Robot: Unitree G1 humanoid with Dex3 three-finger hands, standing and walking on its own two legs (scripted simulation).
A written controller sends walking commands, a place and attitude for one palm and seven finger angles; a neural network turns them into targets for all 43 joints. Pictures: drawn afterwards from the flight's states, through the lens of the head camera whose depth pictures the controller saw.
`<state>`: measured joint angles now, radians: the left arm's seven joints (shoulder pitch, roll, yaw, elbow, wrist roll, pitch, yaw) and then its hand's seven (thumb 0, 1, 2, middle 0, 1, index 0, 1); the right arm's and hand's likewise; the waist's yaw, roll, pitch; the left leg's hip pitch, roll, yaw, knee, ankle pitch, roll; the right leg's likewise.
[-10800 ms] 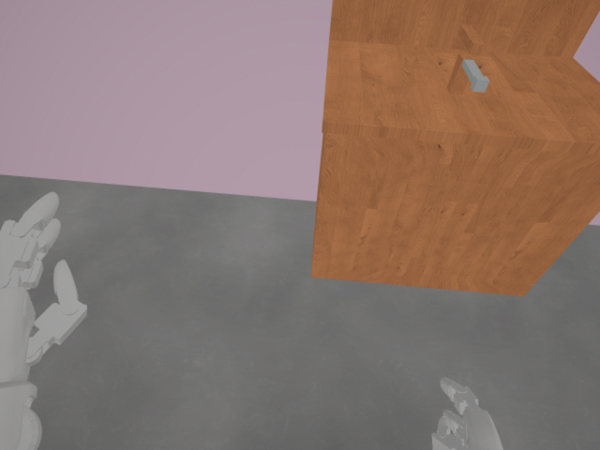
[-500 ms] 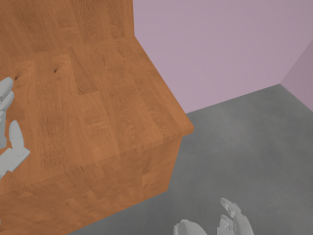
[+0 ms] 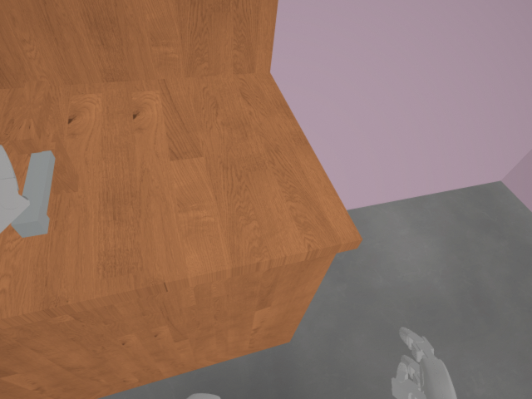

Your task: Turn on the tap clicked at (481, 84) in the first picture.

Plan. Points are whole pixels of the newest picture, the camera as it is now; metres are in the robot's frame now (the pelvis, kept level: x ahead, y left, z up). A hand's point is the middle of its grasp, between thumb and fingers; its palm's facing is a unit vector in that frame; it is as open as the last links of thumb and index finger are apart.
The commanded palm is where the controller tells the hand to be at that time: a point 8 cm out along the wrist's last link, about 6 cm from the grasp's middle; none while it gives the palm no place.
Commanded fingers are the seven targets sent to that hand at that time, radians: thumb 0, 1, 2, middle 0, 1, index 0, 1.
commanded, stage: come to a stop and stand still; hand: left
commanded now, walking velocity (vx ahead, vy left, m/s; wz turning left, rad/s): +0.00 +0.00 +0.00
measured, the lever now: (31, 221) +0.26 +0.35 +0.11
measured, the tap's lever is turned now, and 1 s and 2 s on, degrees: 0 0 0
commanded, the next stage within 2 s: look again from close up in 0.50 s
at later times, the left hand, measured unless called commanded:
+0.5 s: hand (4, 210) +0.22 +0.31 +0.20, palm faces +0.41 -0.83 -0.38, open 7.4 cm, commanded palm +0.17 +0.34 +0.19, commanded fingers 0.00 0.90 0.90 -0.20 -0.30 -0.20 -0.30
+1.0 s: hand (58, 214) +0.24 +0.28 +0.17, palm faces +0.37 -0.85 -0.36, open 7.4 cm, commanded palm +0.19 +0.31 +0.19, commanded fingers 0.00 0.90 0.90 -0.20 -0.30 -0.20 -0.30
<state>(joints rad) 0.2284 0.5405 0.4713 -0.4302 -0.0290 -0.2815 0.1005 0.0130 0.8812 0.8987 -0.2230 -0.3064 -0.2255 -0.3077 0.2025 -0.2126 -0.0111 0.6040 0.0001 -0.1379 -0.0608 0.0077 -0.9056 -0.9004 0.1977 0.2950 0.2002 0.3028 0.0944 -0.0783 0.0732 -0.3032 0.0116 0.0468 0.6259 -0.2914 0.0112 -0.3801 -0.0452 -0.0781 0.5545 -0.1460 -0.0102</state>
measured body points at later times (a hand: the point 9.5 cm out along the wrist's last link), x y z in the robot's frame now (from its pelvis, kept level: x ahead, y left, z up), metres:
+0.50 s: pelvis +0.00 +0.06 +0.01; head +0.03 +0.09 +0.46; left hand +0.19 +0.36 +0.22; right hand +0.17 -0.15 -0.07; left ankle +0.03 +0.11 -0.73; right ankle +0.02 -0.09 -0.73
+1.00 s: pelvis +0.02 +0.04 +0.02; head +0.04 +0.05 +0.47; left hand +0.22 +0.33 +0.19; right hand +0.20 -0.19 -0.06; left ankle +0.03 +0.11 -0.73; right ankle +0.02 -0.09 -0.73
